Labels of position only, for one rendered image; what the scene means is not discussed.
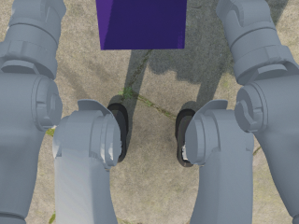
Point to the robot right foot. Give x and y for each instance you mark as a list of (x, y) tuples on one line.
[(183, 120)]

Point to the robot left thigh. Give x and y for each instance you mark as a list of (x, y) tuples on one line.
[(91, 146)]

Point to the right robot forearm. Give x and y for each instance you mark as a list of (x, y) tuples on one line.
[(253, 40)]

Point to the left robot upper arm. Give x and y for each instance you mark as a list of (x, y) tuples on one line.
[(30, 104)]

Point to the carton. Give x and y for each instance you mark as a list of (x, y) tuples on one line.
[(141, 24)]

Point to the left robot forearm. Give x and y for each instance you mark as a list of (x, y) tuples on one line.
[(32, 38)]

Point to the right robot upper arm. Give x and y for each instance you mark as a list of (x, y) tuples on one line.
[(269, 108)]

